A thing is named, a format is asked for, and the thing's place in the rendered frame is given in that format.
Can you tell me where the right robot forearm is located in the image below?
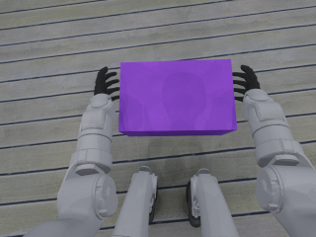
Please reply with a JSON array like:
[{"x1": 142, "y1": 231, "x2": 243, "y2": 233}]
[{"x1": 241, "y1": 89, "x2": 316, "y2": 171}]

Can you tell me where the robot left foot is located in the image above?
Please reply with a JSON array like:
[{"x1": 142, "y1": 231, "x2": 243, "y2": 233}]
[{"x1": 148, "y1": 184, "x2": 158, "y2": 223}]

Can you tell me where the left robot hand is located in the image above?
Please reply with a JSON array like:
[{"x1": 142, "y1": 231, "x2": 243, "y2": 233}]
[{"x1": 94, "y1": 66, "x2": 120, "y2": 101}]

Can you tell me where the left robot forearm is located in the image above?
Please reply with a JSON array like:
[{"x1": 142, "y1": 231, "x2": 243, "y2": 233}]
[{"x1": 56, "y1": 93, "x2": 118, "y2": 213}]

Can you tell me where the left robot shin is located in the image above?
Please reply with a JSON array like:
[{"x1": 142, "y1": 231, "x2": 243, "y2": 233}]
[{"x1": 132, "y1": 166, "x2": 154, "y2": 213}]

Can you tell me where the robot left upper arm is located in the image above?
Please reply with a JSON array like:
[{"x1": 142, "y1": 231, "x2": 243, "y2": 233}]
[{"x1": 23, "y1": 173, "x2": 119, "y2": 237}]

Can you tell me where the right robot hand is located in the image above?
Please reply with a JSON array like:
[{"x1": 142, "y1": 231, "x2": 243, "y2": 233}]
[{"x1": 232, "y1": 64, "x2": 261, "y2": 102}]

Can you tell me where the robot right upper arm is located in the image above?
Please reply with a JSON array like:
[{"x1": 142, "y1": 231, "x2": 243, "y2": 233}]
[{"x1": 255, "y1": 165, "x2": 316, "y2": 237}]

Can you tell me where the carton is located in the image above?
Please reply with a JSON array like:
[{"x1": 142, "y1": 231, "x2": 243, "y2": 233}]
[{"x1": 118, "y1": 59, "x2": 238, "y2": 137}]

